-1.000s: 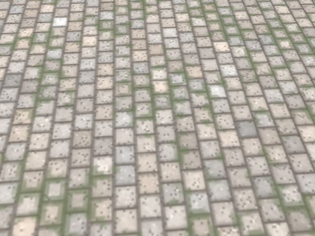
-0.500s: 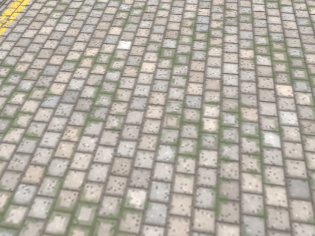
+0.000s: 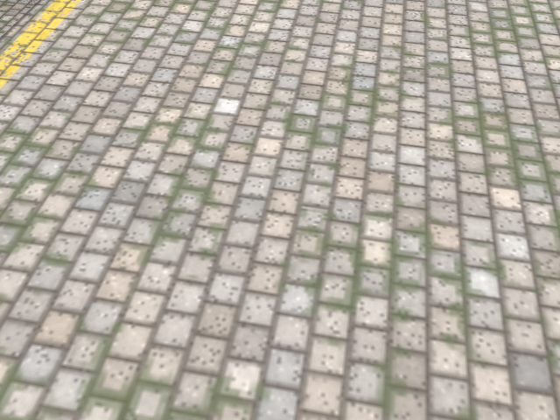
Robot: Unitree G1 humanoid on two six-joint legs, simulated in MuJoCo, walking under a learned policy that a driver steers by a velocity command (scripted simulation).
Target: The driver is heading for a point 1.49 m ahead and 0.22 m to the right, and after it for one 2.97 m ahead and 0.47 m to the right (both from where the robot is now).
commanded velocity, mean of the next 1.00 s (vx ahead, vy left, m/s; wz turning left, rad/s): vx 0.09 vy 0.00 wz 0.01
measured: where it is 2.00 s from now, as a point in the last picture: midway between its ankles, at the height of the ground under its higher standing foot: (305, 388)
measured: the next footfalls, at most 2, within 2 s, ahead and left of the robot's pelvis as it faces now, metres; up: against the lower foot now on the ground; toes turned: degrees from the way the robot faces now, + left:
left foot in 1.38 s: +0.46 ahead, +0.09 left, +0.00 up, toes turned +1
right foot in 1.92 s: +0.76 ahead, -0.15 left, +0.00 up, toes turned -3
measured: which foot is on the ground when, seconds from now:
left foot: down 0.00-0.88, up 0.90-1.00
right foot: down 0.00-1.00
